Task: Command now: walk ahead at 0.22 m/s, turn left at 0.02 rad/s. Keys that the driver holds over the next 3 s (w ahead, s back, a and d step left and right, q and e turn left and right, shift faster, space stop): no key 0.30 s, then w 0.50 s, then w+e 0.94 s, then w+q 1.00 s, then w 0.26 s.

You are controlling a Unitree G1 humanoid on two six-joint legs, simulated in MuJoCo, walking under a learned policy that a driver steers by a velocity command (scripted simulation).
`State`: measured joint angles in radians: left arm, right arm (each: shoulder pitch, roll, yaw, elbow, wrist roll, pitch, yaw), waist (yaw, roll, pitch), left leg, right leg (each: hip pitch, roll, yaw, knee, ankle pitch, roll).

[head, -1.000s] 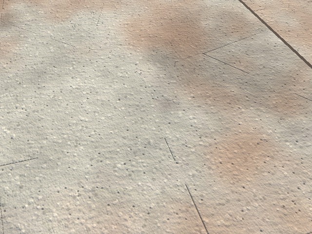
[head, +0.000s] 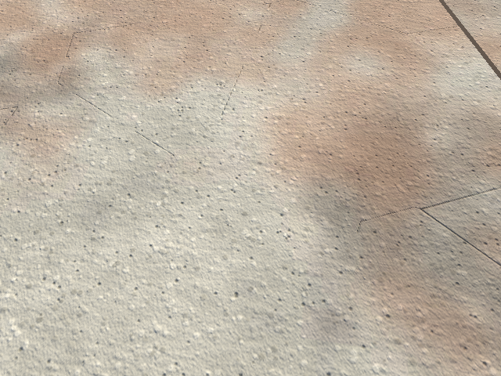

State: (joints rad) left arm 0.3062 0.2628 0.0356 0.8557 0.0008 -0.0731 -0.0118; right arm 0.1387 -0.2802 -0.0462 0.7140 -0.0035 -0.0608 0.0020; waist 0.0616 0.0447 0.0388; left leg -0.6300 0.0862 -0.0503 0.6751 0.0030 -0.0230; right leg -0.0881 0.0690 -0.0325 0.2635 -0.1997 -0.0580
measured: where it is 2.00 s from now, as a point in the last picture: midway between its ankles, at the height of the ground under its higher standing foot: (320, 238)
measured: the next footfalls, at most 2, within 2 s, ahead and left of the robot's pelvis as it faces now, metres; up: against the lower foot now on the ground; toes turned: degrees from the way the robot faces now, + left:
left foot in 0.12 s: +0.23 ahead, +0.13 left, +0.00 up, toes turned -1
right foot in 0.42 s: +0.15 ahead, -0.11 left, +0.00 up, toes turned -1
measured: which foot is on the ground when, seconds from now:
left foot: up 0.00-0.10, down 0.12-0.44, up 0.46-0.74, down 0.76-1.00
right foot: down 0.00-0.12, up 0.14-0.40, down 0.42-0.78, up 0.80-1.00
